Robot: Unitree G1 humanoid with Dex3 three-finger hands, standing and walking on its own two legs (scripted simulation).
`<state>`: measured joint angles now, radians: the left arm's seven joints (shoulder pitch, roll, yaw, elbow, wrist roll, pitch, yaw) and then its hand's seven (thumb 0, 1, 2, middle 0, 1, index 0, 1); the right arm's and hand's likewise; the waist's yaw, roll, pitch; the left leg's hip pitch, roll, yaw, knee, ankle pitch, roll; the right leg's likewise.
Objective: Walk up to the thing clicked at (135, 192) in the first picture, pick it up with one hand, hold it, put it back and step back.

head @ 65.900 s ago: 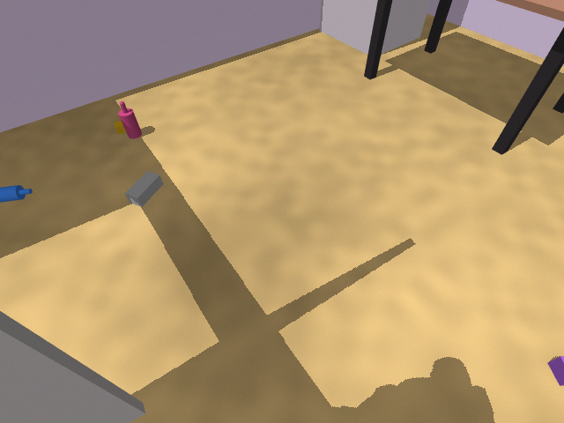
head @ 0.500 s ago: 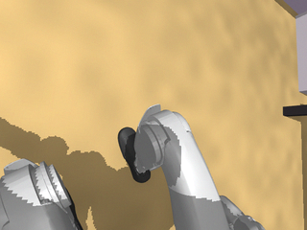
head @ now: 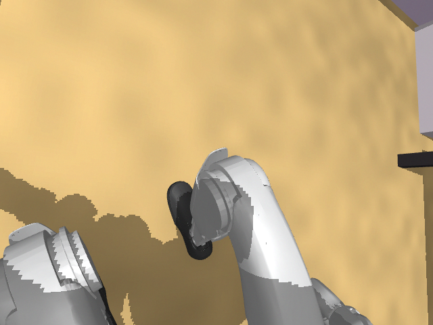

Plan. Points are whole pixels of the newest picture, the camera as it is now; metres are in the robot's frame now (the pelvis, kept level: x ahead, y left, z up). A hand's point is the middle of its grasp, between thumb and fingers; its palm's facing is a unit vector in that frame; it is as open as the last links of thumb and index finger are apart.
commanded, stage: withdraw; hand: left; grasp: from above
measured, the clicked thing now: out of the picture +0.51 +0.38 -0.29
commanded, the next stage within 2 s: home in 0.92 s
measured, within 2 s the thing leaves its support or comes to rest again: neither
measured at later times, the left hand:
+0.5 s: hand out of the picture +0.52 +0.41 -0.11, palm faces -0.36 -0.10 -0.93, open 14.1 cm
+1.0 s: hand out of the picture +0.51 +0.39 -0.10, palm faces -0.39 -0.10 -0.92, open 13.1 cm
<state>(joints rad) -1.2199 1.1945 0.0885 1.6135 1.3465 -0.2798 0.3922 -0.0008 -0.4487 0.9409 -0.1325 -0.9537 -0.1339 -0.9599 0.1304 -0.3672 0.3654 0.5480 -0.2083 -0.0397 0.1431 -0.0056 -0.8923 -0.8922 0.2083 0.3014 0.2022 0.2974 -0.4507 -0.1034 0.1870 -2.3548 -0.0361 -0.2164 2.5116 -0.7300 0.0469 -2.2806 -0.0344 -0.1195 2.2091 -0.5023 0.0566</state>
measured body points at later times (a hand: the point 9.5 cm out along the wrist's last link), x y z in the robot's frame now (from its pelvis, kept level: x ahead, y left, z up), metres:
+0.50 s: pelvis +0.00 +0.00 +0.02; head +0.28 +0.12 +0.35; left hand +0.54 +0.42 -0.06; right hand +0.05 -0.28 -0.03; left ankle +0.06 +0.10 -0.29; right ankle +0.16 -0.14 -0.28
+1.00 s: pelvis -0.02 +0.00 +0.03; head +0.24 +0.14 +0.37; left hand +0.53 +0.39 -0.04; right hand +0.04 -0.28 -0.02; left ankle +0.06 +0.10 -0.29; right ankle +0.16 -0.14 -0.28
